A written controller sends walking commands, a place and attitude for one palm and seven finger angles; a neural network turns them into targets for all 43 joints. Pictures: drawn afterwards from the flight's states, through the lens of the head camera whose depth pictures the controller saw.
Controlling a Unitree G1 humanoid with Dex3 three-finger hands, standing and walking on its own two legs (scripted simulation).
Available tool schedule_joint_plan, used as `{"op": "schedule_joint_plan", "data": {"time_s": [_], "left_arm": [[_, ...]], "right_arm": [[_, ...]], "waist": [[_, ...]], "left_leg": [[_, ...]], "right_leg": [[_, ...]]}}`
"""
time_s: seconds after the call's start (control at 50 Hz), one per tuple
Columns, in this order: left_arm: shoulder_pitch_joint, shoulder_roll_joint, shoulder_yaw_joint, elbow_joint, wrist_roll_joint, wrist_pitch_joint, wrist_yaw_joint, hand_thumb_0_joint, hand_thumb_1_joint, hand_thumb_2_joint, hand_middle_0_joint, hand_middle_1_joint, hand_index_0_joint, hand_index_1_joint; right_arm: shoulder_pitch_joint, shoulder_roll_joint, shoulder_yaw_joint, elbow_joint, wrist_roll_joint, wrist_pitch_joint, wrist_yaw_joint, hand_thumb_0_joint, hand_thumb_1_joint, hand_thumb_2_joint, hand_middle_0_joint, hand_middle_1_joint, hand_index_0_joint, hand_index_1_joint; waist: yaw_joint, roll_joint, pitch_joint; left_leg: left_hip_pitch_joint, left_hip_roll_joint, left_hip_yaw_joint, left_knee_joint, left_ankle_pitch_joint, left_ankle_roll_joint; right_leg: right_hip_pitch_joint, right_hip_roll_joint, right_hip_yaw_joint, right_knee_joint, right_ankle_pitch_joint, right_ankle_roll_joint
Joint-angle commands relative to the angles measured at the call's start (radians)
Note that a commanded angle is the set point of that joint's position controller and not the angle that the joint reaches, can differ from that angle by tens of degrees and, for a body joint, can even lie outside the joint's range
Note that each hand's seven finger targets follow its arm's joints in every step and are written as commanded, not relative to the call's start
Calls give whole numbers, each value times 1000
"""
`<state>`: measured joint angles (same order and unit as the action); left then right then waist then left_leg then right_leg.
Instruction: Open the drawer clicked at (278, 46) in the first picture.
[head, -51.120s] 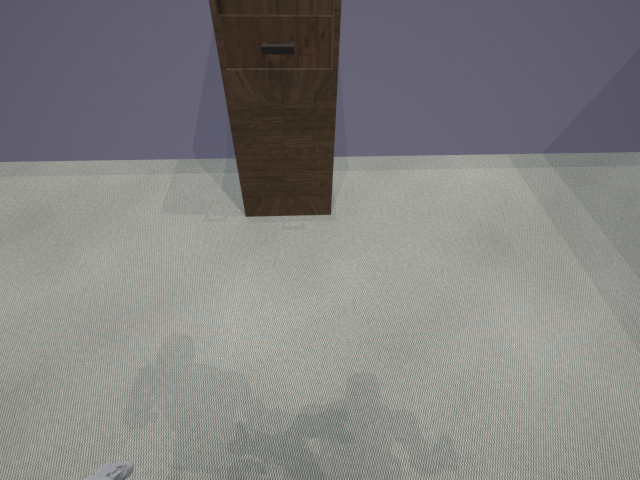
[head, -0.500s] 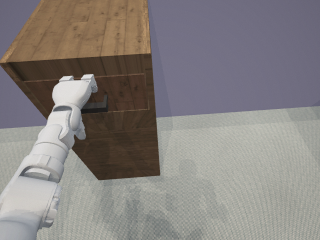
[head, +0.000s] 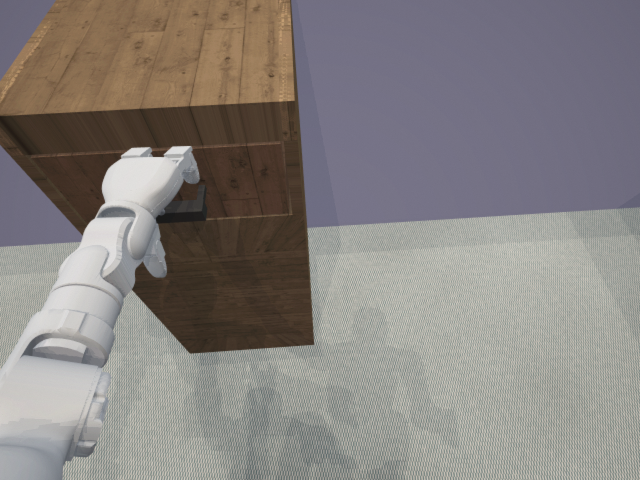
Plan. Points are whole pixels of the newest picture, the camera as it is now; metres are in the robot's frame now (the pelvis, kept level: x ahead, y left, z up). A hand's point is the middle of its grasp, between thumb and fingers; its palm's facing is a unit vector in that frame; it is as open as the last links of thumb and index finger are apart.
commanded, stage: move the hooked fingers above the handle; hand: left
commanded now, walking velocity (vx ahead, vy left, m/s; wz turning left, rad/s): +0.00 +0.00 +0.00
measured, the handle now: (172, 202) +0.51 +0.23 +0.01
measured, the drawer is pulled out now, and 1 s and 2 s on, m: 0.00 0.00 0.00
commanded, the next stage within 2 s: none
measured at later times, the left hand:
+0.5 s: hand (141, 224) +0.43 +0.24 +0.06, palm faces -0.13 -0.01 -0.99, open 13.8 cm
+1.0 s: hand (125, 217) +0.44 +0.26 +0.06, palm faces -0.13 +0.02 -0.99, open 13.8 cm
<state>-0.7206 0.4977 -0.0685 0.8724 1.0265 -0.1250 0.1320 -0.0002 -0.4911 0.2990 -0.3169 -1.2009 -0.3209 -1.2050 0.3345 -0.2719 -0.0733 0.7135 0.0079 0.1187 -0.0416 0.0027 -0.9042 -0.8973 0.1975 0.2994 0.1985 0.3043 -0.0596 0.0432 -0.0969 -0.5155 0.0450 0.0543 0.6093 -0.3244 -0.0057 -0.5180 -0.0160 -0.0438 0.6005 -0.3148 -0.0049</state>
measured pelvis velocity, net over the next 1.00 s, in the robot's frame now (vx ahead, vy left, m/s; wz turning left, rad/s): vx -0.02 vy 0.01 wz -0.03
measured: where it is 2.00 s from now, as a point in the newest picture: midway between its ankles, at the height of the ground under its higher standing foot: outside the picture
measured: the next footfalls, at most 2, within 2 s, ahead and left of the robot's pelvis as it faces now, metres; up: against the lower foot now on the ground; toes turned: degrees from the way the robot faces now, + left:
none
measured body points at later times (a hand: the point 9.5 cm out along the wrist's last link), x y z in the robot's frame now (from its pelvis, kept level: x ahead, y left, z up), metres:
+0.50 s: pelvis -0.01 +0.01 +0.00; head +0.05 +0.00 +0.45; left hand +0.43 +0.24 +0.11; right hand +0.06 -0.27 -0.13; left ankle -0.03 +0.12 -0.73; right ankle -0.02 -0.12 -0.73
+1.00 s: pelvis -0.02 +0.01 +0.00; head +0.04 -0.01 +0.45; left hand +0.44 +0.25 +0.12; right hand +0.01 -0.26 -0.14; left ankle -0.03 +0.12 -0.73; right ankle -0.02 -0.12 -0.73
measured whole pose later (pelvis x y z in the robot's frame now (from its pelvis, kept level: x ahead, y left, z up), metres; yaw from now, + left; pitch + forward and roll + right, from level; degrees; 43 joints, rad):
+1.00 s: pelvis -0.02 +0.01 +0.00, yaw -2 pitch +12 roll +0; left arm -0.74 0.56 -0.03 0.99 1.05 -0.04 0.13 0.00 -0.49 0.30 -0.33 -1.21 -0.33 -1.22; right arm 0.34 -0.25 -0.04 0.69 0.02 0.11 -0.06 0.00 -0.90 -0.90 0.20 0.30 0.20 0.30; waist -0.08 0.05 -0.10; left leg -0.51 0.04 0.08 0.60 -0.30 0.00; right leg -0.52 -0.01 -0.01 0.59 -0.28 0.00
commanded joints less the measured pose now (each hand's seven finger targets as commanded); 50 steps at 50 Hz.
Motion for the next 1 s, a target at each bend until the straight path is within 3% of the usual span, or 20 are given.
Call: {"op": "schedule_joint_plan", "data": {"time_s": [0.0,0.06,0.12,0.16,0.22,0.26,0.3,0.32,0.38,0.46,0.54,0.56,0.58,0.64,0.7,0.74,0.78,0.86,0.96,0.98], "left_arm": [[-456,338,189,-201,11,-40,112,0,-500,300,-300,-1200,-300,-1200],[-417,417,268,-155,34,14,186,0,-500,300,-300,-1200,-300,-1200],[-409,395,240,-150,50,78,214,0,-500,300,-300,-1200,-300,-1200],[-409,437,269,-149,46,103,216,0,-500,300,-300,-1200,-300,-1200],[-391,372,210,-147,27,127,175,0,-500,300,-300,-1200,-300,-1200],[-379,325,165,-101,15,132,130,0,-500,300,-300,-1200,-300,-1200],[-384,256,91,-126,2,114,77,0,-500,300,-300,-1200,-300,-1200],[-396,177,19,-145,-8,102,49,0,-500,300,-300,-1200,-300,-1200],[-444,104,-53,-202,-26,38,-12,0,-500,300,-300,-1200,-300,-1200],[-531,151,-10,-245,-26,-44,4,0,-500,300,-300,-1200,-300,-1200],[-551,348,194,-254,20,-67,137,0,-500,300,-300,-1200,-300,-1200],[-541,406,249,-242,30,-53,173,0,-500,300,-300,-1200,-300,-1200],[-526,416,260,-213,42,-25,206,0,-500,300,-300,-1200,-300,-1200],[-487,370,210,-109,68,92,261,0,-500,300,-300,-1200,-300,-1200],[-470,328,159,-20,68,186,219,0,-500,300,-300,-1200,-300,-1200],[-490,379,184,-29,52,208,189,0,-500,300,-300,-1200,-300,-1200],[-457,387,182,13,28,206,144,0,-500,300,-300,-1200,-300,-1200],[-392,367,163,25,23,158,66,0,-500,300,-300,-1200,-300,-1200],[-432,210,38,-153,11,-10,10,0,-500,300,-300,-1200,-300,-1200],[-438,211,45,-185,1,-38,12,0,-500,300,-300,-1200,-300,-1200]], "right_arm": [[58,-130,-39,-73,-4,-20,-4,0,-900,-900,200,300,200,300],[40,-133,-34,-72,-9,-22,8,0,-900,-900,200,300,200,300],[25,-126,-33,-83,-5,-24,15,0,-900,-900,200,300,200,300],[16,-132,-31,-82,-4,-22,12,0,-900,-900,200,300,200,300],[10,-134,-35,-92,7,-24,8,0,-900,-900,200,300,200,300],[14,-143,-35,-91,11,-24,1,0,-900,-900,200,300,200,300],[15,-147,-37,-95,16,-26,-4,0,-900,-900,200,300,200,300],[12,-145,-39,-98,17,-28,-6,0,-900,-900,200,300,200,300],[24,-138,-38,-94,9,-32,-13,0,-900,-900,200,300,200,300],[40,-134,-36,-82,1,-34,-16,0,-900,-900,200,300,200,300],[47,-127,-33,-79,-8,-38,-7,0,-900,-900,200,300,200,300],[45,-130,-30,-81,-15,-38,-4,0,-900,-900,200,300,200,300],[32,-122,-26,-81,-13,-38,0,0,-900,-900,200,300,200,300],[2,-122,-19,-74,-11,-40,14,0,-900,-900,200,300,200,300],[22,-134,-23,-75,-2,-34,20,0,-900,-900,200,300,200,300],[15,-142,-17,-82,2,-24,15,0,-900,-900,200,300,200,300],[12,-146,-11,-86,10,-14,-1,0,-900,-900,200,300,200,300],[6,-154,-8,-105,17,-15,-24,0,-900,-900,200,300,200,300],[42,-139,-31,-116,7,-41,-29,0,-900,-900,200,300,200,300],[50,-137,-36,-112,6,-44,-29,0,-900,-900,200,300,200,300]], "waist": [[7,6,-373],[42,15,-384],[46,25,-428],[52,-6,-472],[34,-20,-458],[3,-77,-409],[-13,-60,-372],[-33,-59,-336],[-54,-47,-291],[-55,-1,-249],[13,61,-387],[31,56,-420],[37,70,-426],[39,77,-403],[24,3,-432],[31,-31,-451],[22,-104,-406],[15,-135,-321],[-29,-38,-306],[-26,-25,-311]], "left_leg": [[159,-71,-11,-1,436,49],[116,-71,4,0,449,42],[126,-70,17,-6,463,36],[129,-70,20,-9,478,39],[159,-65,26,-27,452,44],[160,-61,21,-35,421,51],[192,-60,15,-43,394,55],[213,-59,11,-42,380,57],[252,-58,-9,-39,335,58],[249,-61,-32,-26,307,50],[217,-67,-44,-3,391,34],[194,-69,-40,1,410,33],[170,-72,-31,5,409,31],[128,-67,-5,-4,401,21],[134,-58,8,-14,407,26],[135,-58,17,-31,385,33],[99,-61,18,-50,335,42],[89,-58,20,-70,272,53],[180,-54,2,-43,276,59],[192,-55,-2,-38,264,59]], "right_leg": [[189,44,23,-8,439,-25],[222,45,22,6,448,-28],[243,45,16,11,474,-26],[300,42,24,10,509,-22],[295,41,20,-13,501,-15],[279,40,19,-37,474,-10],[234,40,18,-53,431,-10],[197,41,16,-66,405,-10],[123,42,18,-81,317,-13],[53,42,15,-69,245,-26],[102,50,9,0,292,-40],[135,50,9,9,310,-39],[144,50,8,19,323,-37],[149,49,-1,23,335,-35],[185,51,0,7,369,-24],[238,47,11,-9,376,-18],[274,38,18,-33,373,-9],[257,33,27,-67,320,-9],[149,40,33,-74,279,-17],[131,42,34,-73,258,-16]]}}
